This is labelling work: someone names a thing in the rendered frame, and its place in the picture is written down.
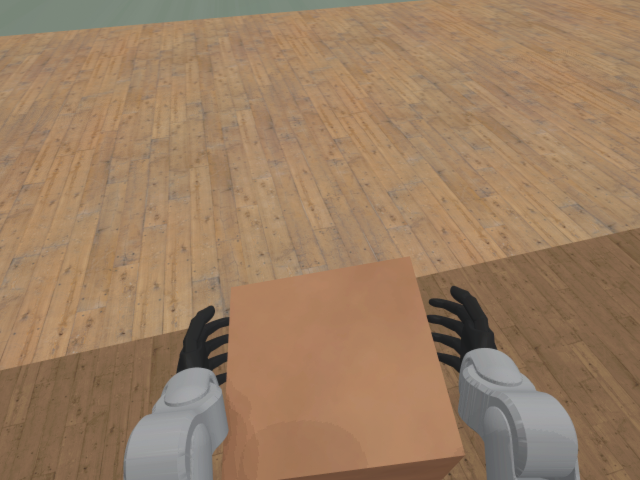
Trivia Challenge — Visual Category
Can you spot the carton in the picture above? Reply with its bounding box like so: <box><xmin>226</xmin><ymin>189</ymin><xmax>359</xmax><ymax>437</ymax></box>
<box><xmin>221</xmin><ymin>256</ymin><xmax>465</xmax><ymax>480</ymax></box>

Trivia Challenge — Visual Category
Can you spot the robot right hand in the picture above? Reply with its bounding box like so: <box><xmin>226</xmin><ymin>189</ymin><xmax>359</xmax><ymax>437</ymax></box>
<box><xmin>427</xmin><ymin>286</ymin><xmax>497</xmax><ymax>373</ymax></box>

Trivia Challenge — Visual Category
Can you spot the robot left hand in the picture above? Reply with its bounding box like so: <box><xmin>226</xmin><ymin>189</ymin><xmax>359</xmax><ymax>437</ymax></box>
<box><xmin>176</xmin><ymin>305</ymin><xmax>229</xmax><ymax>386</ymax></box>

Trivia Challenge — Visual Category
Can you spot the robot left forearm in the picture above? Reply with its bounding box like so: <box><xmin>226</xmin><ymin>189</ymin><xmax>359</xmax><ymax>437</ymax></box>
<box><xmin>123</xmin><ymin>368</ymin><xmax>229</xmax><ymax>480</ymax></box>

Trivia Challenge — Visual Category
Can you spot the robot right forearm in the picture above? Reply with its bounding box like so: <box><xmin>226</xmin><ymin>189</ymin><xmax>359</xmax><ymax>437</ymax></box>
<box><xmin>458</xmin><ymin>348</ymin><xmax>580</xmax><ymax>480</ymax></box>

